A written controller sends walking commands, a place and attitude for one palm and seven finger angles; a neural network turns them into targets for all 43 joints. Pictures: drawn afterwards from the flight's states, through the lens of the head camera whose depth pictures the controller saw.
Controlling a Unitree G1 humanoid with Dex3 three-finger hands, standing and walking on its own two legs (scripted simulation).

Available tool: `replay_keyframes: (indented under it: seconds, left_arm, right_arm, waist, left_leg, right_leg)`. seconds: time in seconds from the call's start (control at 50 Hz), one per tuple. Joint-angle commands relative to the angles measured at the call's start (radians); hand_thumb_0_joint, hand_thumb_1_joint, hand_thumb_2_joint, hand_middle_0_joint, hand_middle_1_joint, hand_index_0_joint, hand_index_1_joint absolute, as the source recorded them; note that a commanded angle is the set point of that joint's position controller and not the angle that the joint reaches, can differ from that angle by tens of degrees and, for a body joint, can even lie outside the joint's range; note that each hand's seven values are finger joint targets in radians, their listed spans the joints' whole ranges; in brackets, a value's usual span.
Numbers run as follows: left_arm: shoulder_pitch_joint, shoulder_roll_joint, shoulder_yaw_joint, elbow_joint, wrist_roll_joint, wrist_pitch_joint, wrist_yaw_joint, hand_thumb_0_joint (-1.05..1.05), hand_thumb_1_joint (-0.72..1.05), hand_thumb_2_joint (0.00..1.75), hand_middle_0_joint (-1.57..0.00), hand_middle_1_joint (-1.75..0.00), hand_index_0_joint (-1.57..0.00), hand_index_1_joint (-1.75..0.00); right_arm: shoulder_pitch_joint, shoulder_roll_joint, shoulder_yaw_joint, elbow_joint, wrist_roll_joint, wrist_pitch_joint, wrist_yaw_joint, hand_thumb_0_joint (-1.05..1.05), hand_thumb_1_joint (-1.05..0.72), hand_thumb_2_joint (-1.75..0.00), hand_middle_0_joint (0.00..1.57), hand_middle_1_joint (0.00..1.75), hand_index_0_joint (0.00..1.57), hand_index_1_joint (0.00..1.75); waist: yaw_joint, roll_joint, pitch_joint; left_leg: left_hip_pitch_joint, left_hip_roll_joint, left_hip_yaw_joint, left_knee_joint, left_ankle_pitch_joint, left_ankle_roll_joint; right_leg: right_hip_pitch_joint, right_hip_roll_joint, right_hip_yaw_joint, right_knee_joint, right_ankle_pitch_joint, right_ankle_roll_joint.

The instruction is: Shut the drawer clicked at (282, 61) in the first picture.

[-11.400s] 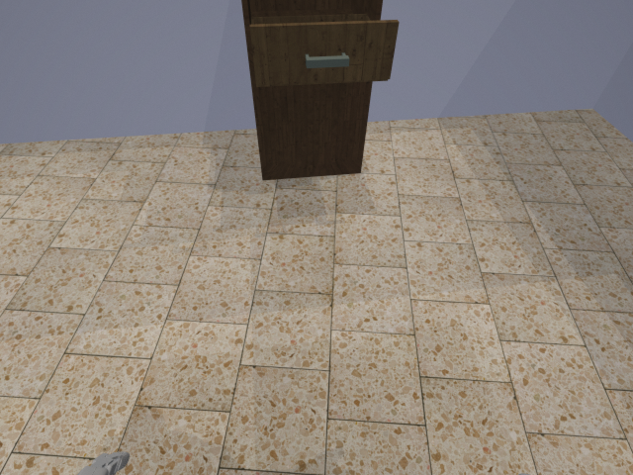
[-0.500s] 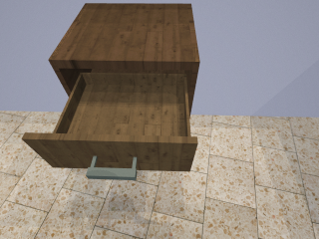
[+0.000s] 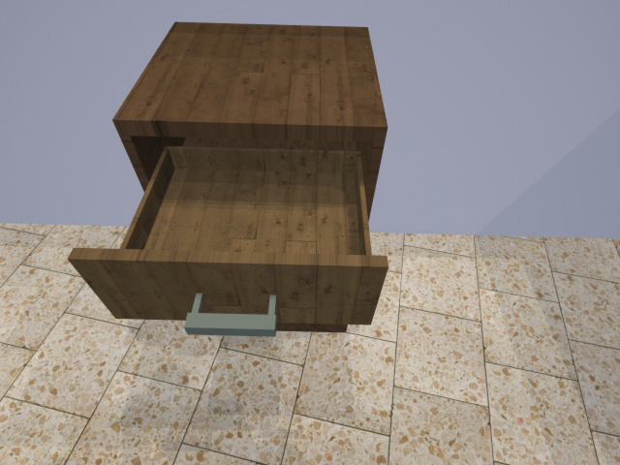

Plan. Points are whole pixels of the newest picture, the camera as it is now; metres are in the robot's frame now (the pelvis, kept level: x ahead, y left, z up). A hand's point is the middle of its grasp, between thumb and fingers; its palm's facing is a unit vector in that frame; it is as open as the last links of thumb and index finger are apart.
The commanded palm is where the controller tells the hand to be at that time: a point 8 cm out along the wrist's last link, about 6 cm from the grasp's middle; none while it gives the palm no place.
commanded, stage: come to a stop and stand still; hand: left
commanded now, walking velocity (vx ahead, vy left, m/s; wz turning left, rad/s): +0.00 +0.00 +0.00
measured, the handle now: (233, 312) +0.34 +0.14 -0.05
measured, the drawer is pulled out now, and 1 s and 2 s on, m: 0.28 0.28 0.28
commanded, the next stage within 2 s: look again from close up in 0.06 s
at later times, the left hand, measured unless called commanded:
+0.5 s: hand out of the picture +0.05 +0.18 -0.19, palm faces +0.04 -0.98 -0.19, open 7.3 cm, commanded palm none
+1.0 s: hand out of the picture +0.04 +0.19 -0.18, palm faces +0.02 -0.98 -0.21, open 7.3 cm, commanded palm none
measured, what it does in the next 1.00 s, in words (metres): stands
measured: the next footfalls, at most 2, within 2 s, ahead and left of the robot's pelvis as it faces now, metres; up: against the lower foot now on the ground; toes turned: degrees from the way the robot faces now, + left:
none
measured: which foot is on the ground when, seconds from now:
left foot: down 0.00-1.00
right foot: down 0.00-1.00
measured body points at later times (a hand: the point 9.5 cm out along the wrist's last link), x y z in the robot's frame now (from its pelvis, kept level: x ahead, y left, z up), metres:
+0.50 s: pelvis +0.04 +0.01 -0.01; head +0.05 +0.02 +0.44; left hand +0.05 +0.23 -0.17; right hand +0.07 -0.22 -0.16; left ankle +0.05 +0.09 -0.74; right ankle -0.03 -0.12 -0.74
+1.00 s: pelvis +0.04 +0.01 -0.01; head +0.07 +0.02 +0.44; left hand +0.04 +0.24 -0.16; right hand +0.09 -0.22 -0.15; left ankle +0.05 +0.09 -0.74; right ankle -0.03 -0.12 -0.74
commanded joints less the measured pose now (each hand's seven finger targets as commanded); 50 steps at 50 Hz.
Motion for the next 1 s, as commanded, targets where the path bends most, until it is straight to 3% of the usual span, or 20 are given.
replay_keyframes:
  seconds: [0.0,0.12,0.14,0.16,0.18,0.2,0.22,0.28,0.32,0.36,0.38,0.44,0.5,0.6,0.68,0.74,0.88,0.98]
  left_arm:
    - [0.094,0.069,0.009,-0.014,-0.004,-0.01,0.0,0.0,0.9,0.9,-0.2,-0.3,-0.2,-0.3]
    - [0.12,0.052,0.0,0.006,-0.006,-0.015,0.004,0.0,0.9,0.9,-0.2,-0.3,-0.2,-0.3]
    - [0.157,0.081,-0.012,0.021,0.011,-0.046,0.027,0.0,0.9,0.9,-0.2,-0.3,-0.2,-0.3]
    - [0.091,0.111,-0.008,-0.032,-0.001,-0.051,0.021,0.0,0.9,0.9,-0.2,-0.3,-0.2,-0.3]
    - [0.047,0.139,0.004,-0.055,0.001,-0.047,0.01,0.0,0.9,0.9,-0.2,-0.3,-0.2,-0.3]
    - [0.044,0.117,0.005,-0.063,-0.005,-0.051,0.012,0.0,0.9,0.9,-0.2,-0.3,-0.2,-0.3]
    - [0.04,0.104,0.001,-0.07,-0.006,-0.054,0.012,0.0,0.9,0.9,-0.2,-0.3,-0.2,-0.3]
    - [0.086,0.073,-0.004,-0.061,-0.007,-0.055,0.007,0.0,0.9,0.9,-0.2,-0.3,-0.2,-0.3]
    - [0.114,0.06,-0.007,-0.053,-0.009,-0.053,0.012,0.0,0.9,0.9,-0.2,-0.3,-0.2,-0.3]
    - [0.112,0.058,-0.006,-0.055,-0.011,-0.049,0.015,0.0,0.9,0.9,-0.2,-0.3,-0.2,-0.3]
    - [0.106,0.064,-0.005,-0.061,-0.012,-0.045,0.013,0.0,0.9,0.9,-0.2,-0.3,-0.2,-0.3]
    - [0.095,0.068,-0.003,-0.076,-0.011,-0.039,0.016,0.0,0.9,0.9,-0.2,-0.3,-0.2,-0.3]
    - [0.078,0.081,-0.001,-0.088,-0.012,-0.031,0.014,0.0,0.9,0.9,-0.2,-0.3,-0.2,-0.3]
    - [0.067,0.1,0.001,-0.109,-0.012,-0.029,0.011,0.0,0.9,0.9,-0.2,-0.3,-0.2,-0.3]
    - [0.056,0.108,0.003,-0.121,-0.011,-0.026,0.008,0.0,0.9,0.9,-0.2,-0.3,-0.2,-0.3]
    - [0.057,0.107,0.001,-0.119,-0.011,-0.024,0.009,0.0,0.9,0.9,-0.2,-0.3,-0.2,-0.3]
    - [0.074,0.108,0.005,-0.119,-0.01,0.002,0.0,0.0,0.9,0.9,-0.2,-0.3,-0.2,-0.3]
    - [0.079,0.116,0.013,-0.129,-0.004,0.02,-0.011,0.0,0.9,0.9,-0.2,-0.3,-0.2,-0.3]
  right_arm:
    - [0.055,-0.096,-0.013,-0.031,-0.002,-0.024,-0.01,0.0,-0.9,-0.9,0.2,0.3,0.2,0.3]
    - [0.058,-0.086,-0.003,-0.009,0.003,-0.039,-0.013,0.0,-0.9,-0.9,0.2,0.3,0.2,0.3]
    - [-0.044,-0.133,-0.002,-0.101,0.008,-0.051,-0.004,0.0,-0.9,-0.9,0.2,0.3,0.2,0.3]
    - [0.011,-0.094,-0.001,-0.125,0.005,-0.04,0.01,0.0,-0.9,-0.9,0.2,0.3,0.2,0.3]
    - [0.039,-0.102,-0.007,-0.105,-0.007,-0.034,0.011,0.0,-0.9,-0.9,0.2,0.3,0.2,0.3]
    - [0.066,-0.094,-0.007,-0.114,-0.008,-0.036,0.008,0.0,-0.9,-0.9,0.2,0.3,0.2,0.3]
    - [0.071,-0.091,-0.006,-0.118,-0.006,-0.041,0.008,0.0,-0.9,-0.9,0.2,0.3,0.2,0.3]
    - [0.055,-0.095,0.005,-0.121,0.001,-0.065,0.0,0.0,-0.9,-0.9,0.2,0.3,0.2,0.3]
    - [0.05,-0.107,0.007,-0.13,0.003,-0.069,-0.008,0.0,-0.9,-0.9,0.2,0.3,0.2,0.3]
    - [0.045,-0.111,0.008,-0.13,0.005,-0.069,-0.012,0.0,-0.9,-0.9,0.2,0.3,0.2,0.3]
    - [0.043,-0.117,0.007,-0.128,0.004,-0.071,-0.013,0.0,-0.9,-0.9,0.2,0.3,0.2,0.3]
    - [0.025,-0.122,0.008,-0.131,0.004,-0.068,-0.015,0.0,-0.9,-0.9,0.2,0.3,0.2,0.3]
    - [0.007,-0.132,0.007,-0.135,0.004,-0.066,-0.015,0.0,-0.9,-0.9,0.2,0.3,0.2,0.3]
    - [-0.009,-0.144,0.004,-0.144,0.005,-0.068,-0.014,0.0,-0.9,-0.9,0.2,0.3,0.2,0.3]
    - [-0.018,-0.149,0.002,-0.143,0.007,-0.069,-0.013,0.0,-0.9,-0.9,0.2,0.3,0.2,0.3]
    - [-0.024,-0.148,0.001,-0.138,0.009,-0.068,-0.014,0.0,-0.9,-0.9,0.2,0.3,0.2,0.3]
    - [-0.028,-0.178,-0.018,-0.13,0.005,-0.056,-0.023,0.0,-0.9,-0.9,0.2,0.3,0.2,0.3]
    - [-0.024,-0.205,-0.036,-0.128,0.001,-0.043,-0.031,0.0,-0.9,-0.9,0.2,0.3,0.2,0.3]
  waist:
    - [-0.005,-0.013,0.04]
    - [-0.001,0.012,0.048]
    - [0.026,-0.085,0.098]
    - [-0.032,-0.147,0.033]
    - [-0.046,-0.048,-0.004]
    - [-0.055,-0.057,-0.032]
    - [-0.056,-0.009,-0.021]
    - [-0.015,0.077,-0.023]
    - [-0.005,0.029,-0.031]
    - [-0.007,-0.012,-0.015]
    - [-0.002,0.017,-0.012]
    - [-0.003,-0.001,0.004]
    - [0.001,0.038,0.021]
    - [0.0,0.017,-0.034]
    - [-0.001,0.029,-0.04]
    - [-0.004,0.003,-0.04]
    - [-0.007,0.061,-0.014]
    - [-0.009,0.083,-0.029]
  left_leg:
    - [0.055,0.122,-0.183,-0.111,-0.222,-0.011]
    - [0.068,0.141,-0.189,-0.117,-0.125,-0.002]
    - [-0.042,0.116,-0.112,0.093,-0.042,-0.03]
    - [0.005,0.081,-0.088,0.12,-0.174,-0.033]
    - [0.046,0.062,-0.082,0.124,-0.148,-0.027]
    - [0.039,0.07,-0.087,0.151,-0.143,-0.023]
    - [0.027,0.075,-0.089,0.143,-0.111,-0.02]
    - [0.011,0.117,-0.156,0.09,0.088,0.018]
    - [0.009,0.131,-0.174,0.107,0.211,0.035]
    - [0.016,0.129,-0.166,0.108,0.234,0.034]
    - [0.028,0.129,-0.169,0.099,0.258,0.036]
    - [0.032,0.126,-0.17,0.088,0.248,0.035]
    - [0.032,0.127,-0.181,0.062,0.228,0.035]
    - [0.092,0.129,-0.18,0.051,0.264,0.032]
    - [0.118,0.132,-0.179,0.025,0.268,0.03]
    - [0.138,0.14,-0.186,0.018,0.281,0.028]
    - [0.167,0.219,-0.244,-0.04,0.29,0.046]
    - [0.152,0.272,-0.288,-0.058,0.177,0.073]
  right_leg:
    - [-0.147,-0.075,0.106,-0.124,-0.113,-0.05]
    - [-0.126,-0.072,0.093,-0.092,0.005,-0.043]
    - [-0.091,-0.086,0.093,-0.137,0.115,-0.032]
    - [-0.167,-0.135,0.157,-0.188,-0.191,-0.054]
    - [-0.178,-0.144,0.163,-0.16,-0.216,-0.081]
    - [-0.171,-0.138,0.145,-0.14,-0.206,-0.088]
    - [-0.172,-0.127,0.131,-0.106,-0.148,-0.089]
    - [-0.086,-0.068,0.074,-0.003,0.08,-0.065]
    - [-0.039,-0.061,0.064,0.011,0.137,-0.059]
    - [-0.028,-0.064,0.064,0.008,0.167,-0.055]
    - [-0.029,-0.064,0.062,0.016,0.182,-0.052]
    - [-0.024,-0.067,0.061,0.008,0.175,-0.05]
    - [-0.025,-0.064,0.055,-0.002,0.143,-0.042]
    - [0.003,-0.074,0.049,-0.013,0.17,-0.032]
    - [0.002,-0.075,0.044,-0.027,0.157,-0.025]
    - [0.001,-0.073,0.039,-0.038,0.145,-0.017]
    - [-0.066,-0.039,-0.005,-0.009,0.027,0.0]
    - [-0.116,-0.023,-0.01,0.044,-0.044,-0.004]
